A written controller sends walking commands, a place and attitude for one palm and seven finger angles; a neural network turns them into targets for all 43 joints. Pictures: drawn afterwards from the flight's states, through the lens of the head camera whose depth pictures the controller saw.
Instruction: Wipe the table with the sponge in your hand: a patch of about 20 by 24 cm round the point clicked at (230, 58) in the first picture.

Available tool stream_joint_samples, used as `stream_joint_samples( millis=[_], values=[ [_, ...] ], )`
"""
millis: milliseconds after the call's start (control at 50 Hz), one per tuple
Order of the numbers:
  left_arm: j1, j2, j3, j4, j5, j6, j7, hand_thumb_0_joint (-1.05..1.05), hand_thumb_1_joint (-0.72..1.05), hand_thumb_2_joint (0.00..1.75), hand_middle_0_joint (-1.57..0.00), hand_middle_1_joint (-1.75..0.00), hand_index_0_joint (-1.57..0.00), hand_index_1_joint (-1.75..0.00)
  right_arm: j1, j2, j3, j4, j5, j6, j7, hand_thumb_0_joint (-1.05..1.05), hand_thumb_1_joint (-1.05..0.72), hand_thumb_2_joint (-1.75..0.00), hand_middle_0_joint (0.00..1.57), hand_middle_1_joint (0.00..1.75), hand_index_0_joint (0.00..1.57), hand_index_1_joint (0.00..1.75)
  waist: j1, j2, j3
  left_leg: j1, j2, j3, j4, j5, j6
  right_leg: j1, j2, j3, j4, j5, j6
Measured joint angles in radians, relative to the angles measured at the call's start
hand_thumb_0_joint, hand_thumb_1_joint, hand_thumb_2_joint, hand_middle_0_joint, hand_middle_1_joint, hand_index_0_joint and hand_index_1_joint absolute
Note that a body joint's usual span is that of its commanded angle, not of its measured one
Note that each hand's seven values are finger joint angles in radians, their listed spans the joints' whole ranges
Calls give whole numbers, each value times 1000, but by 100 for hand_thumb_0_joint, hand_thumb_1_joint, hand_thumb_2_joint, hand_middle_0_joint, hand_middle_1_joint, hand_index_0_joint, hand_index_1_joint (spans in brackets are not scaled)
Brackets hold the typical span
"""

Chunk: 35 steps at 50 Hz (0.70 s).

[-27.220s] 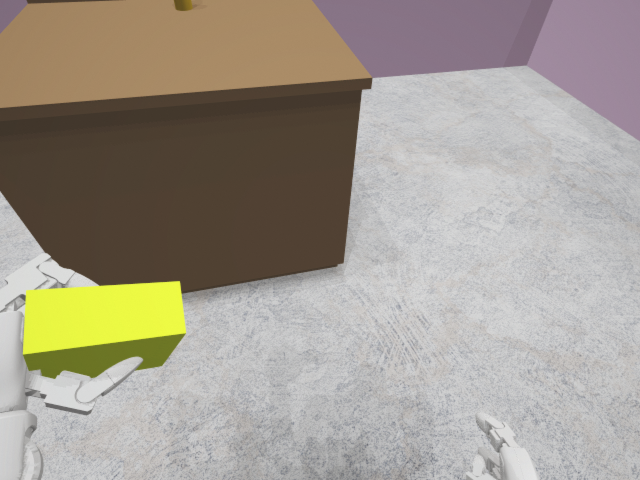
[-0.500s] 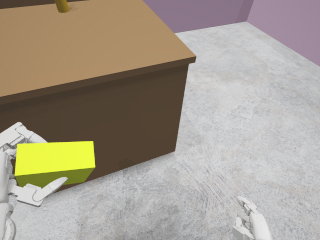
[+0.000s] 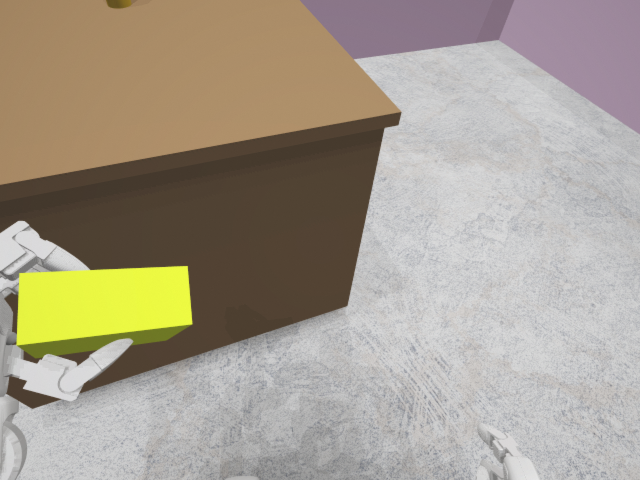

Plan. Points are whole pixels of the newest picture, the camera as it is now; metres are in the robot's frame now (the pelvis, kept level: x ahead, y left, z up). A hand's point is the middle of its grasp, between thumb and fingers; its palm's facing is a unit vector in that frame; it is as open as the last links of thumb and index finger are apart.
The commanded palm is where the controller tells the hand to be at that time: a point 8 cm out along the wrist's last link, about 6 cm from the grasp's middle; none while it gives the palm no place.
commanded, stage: take the last steps up to it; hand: left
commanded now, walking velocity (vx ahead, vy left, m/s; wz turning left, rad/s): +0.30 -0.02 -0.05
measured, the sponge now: (131, 311) +0.23 +0.20 +0.15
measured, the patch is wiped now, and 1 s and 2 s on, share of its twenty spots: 0.05 0.05 0.05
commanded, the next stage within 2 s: come to a stop and stand still in 1.06 s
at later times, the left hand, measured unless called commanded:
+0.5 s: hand (163, 218) +0.33 +0.19 +0.18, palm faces +0.41 -0.82 -0.41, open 9.5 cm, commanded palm +0.27 +0.23 +0.19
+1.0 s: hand (229, 139) +0.46 +0.15 +0.18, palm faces +0.43 -0.80 -0.42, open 9.5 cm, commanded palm +0.40 +0.19 +0.19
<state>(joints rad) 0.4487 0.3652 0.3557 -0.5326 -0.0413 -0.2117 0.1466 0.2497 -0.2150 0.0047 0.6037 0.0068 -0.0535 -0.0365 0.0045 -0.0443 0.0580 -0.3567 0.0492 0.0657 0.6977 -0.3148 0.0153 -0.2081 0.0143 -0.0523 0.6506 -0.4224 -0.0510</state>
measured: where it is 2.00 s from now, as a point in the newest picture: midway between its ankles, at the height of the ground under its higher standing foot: (347, 440)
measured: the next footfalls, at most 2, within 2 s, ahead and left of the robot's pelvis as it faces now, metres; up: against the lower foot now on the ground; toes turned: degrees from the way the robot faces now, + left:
left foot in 0.02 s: +0.09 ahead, +0.14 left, +0.00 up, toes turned +3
right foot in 0.26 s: +0.16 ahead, -0.14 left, +0.00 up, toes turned -7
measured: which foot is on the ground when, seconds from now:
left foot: up 0.00-0.00, down 0.02-0.26, up 0.28-0.52, down 0.54-0.76, up 0.78-1.00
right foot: down 0.00-0.02, up 0.04-0.24, down 0.26-0.56, up 0.58-0.74, down 0.76-1.00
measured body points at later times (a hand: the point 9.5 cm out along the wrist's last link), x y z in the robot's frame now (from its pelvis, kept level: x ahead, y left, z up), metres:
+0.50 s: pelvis +0.11 -0.05 +0.01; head +0.14 -0.05 +0.46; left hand +0.30 +0.23 +0.20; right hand +0.26 -0.30 -0.08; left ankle +0.16 +0.08 -0.70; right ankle +0.12 -0.14 -0.72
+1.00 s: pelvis +0.25 -0.09 +0.01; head +0.28 -0.10 +0.46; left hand +0.43 +0.19 +0.21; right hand +0.40 -0.32 -0.09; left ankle +0.31 +0.04 -0.70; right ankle +0.22 -0.18 -0.72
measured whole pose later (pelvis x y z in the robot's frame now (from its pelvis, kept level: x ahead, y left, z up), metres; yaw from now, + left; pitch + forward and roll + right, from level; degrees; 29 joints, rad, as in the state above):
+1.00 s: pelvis +0.25 -0.09 +0.01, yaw +1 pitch -1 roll +2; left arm 0.46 0.35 0.37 -0.50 -0.03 -0.22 0.15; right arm 0.22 -0.20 0.01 0.64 0.00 -0.09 -0.05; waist 0.02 -0.03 0.08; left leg -0.41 0.05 0.12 0.70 -0.26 0.00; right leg -0.21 -0.04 -0.11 0.58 -0.36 -0.05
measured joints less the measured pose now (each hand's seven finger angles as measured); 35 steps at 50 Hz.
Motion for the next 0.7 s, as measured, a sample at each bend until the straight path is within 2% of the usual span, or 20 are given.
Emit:
stream_joint_samples(
  millis=[20,60,100,140,200,260,280,320,360,380,420,460,500,540,580,640,660,700],
  values=[
    [6,8,13,-15,-5,-2,1,-1,-48,106,-81,-140,-80,-141,-5,-8,-3,-14,1,-6,-2,2,-90,-90,20,30,20,30,3,6,4,19,3,-7,-55,18,12,-24,0,6,69,-28,5],
    [-10,31,42,4,-9,-9,3,-1,-48,106,-81,-140,-80,-141,-38,14,-13,-6,2,-16,-8,2,-90,-90,20,30,20,30,0,-18,24,24,-11,19,-7,-6,-4,-98,-5,52,285,-71,12],
    [-35,45,55,43,-5,5,-4,-1,-48,106,-81,-140,-80,-141,-54,40,-9,2,2,-29,-7,2,-90,-90,20,30,20,30,-12,-26,23,41,-20,25,-14,-15,-15,-187,-5,67,465,-65,21],
    [-47,47,57,61,-1,19,-12,-1,-48,106,-81,-140,-80,-141,-56,61,2,3,5,-44,0,2,-91,-90,20,30,20,30,-21,-19,15,59,-16,19,-49,-4,-21,-261,-17,55,516,-40,27],
    [-15,29,50,41,1,19,-18,-1,-48,106,-81,-140,-80,-141,-40,74,19,-8,8,-65,11,2,-90,-90,20,30,20,30,-18,11,5,87,11,11,-94,1,-38,-287,-53,18,331,26,32],
    [31,39,49,9,5,5,-16,-1,-48,106,-81,-140,-80,-141,-11,72,31,-26,6,-81,12,2,-90,-90,21,30,20,30,-13,46,0,90,46,-7,-42,-51,-48,-201,-61,-28,40,100,36],
    [30,46,49,5,11,-1,-15,-1,-48,106,-81,-140,-80,-141,-7,67,30,-24,5,-83,10,2,-90,-90,21,30,20,30,-10,58,0,65,57,-17,34,-94,-31,-190,-54,-41,21,143,24],
    [-3,27,28,27,16,-7,-20,-1,-48,106,-81,-140,-80,-141,-21,44,19,9,5,-71,8,1,-90,-90,21,30,20,30,-3,84,12,-11,43,-60,255,-158,-16,-182,-41,-67,59,134,3],
    [-27,-5,8,49,17,-4,-26,-1,-48,106,-81,-140,-80,-141,-34,20,9,44,7,-54,10,2,-90,-90,21,30,20,30,5,86,18,-81,18,-62,412,-147,-17,-152,-38,-77,39,121,-7],
    [-27,-17,5,55,18,-3,-26,-1,-48,106,-81,-140,-81,-141,-37,11,5,54,7,-45,9,2,-90,-90,21,30,20,30,6,81,18,-106,13,-51,436,-130,-18,-135,-37,-80,16,124,-9],
    [-13,-24,8,57,20,-1,-23,-1,-48,106,-81,-140,-81,-141,-39,2,1,57,5,-30,3,2,-90,-90,21,30,20,30,5,60,15,-126,15,-20,373,-97,-16,-106,-38,-79,-30,135,-7],
    [5,-17,14,47,17,4,-16,-1,-48,106,-81,-140,-81,-141,-33,-2,-5,43,1,-26,-6,2,-90,-90,21,30,20,30,4,33,11,-106,19,13,219,-52,-11,-83,-41,-76,-60,136,-8],
    [16,-7,18,26,13,11,-6,-1,-48,106,-81,-140,-81,-141,-22,-8,-12,24,-4,-33,-14,2,-90,-90,20,30,20,30,7,9,10,-52,13,41,46,2,-5,-64,-44,-72,-62,120,-6],
    [22,0,18,1,9,10,2,-1,-48,106,-81,-140,-81,-141,-10,-25,-20,-3,-6,-46,-21,2,-90,-90,20,30,20,30,11,9,3,16,5,44,-98,25,7,-60,-37,-70,-18,79,0],
    [-1,15,27,3,6,2,8,-1,-48,106,-81,-140,-81,-141,-21,-22,-31,-9,-1,-55,-27,2,-90,-90,20,30,20,30,11,-12,4,27,-5,52,-80,70,1,-87,-42,-37,99,1,10],
    [-49,26,34,54,10,12,6,-1,-48,106,-81,-140,-81,-141,-42,8,-30,-2,4,-67,-31,2,-91,-90,20,30,20,30,-11,-21,-7,42,-14,42,-67,31,-7,-174,-30,14,335,-63,25],
    [-53,26,35,61,11,18,4,-1,-48,106,-81,-140,-80,-141,-45,19,-26,-2,6,-71,-29,2,-91,-90,20,30,20,30,-17,-17,-14,49,-12,37,-77,27,-10,-197,-33,17,357,-60,28],
    [-37,23,39,57,8,24,2,-1,-48,106,-81,-140,-80,-141,-45,37,-12,-6,7,-80,-22,2,-91,-90,20,30,20,30,-21,-2,-26,64,1,31,-95,23,-24,-216,-46,7,293,-35,34]
  ],
)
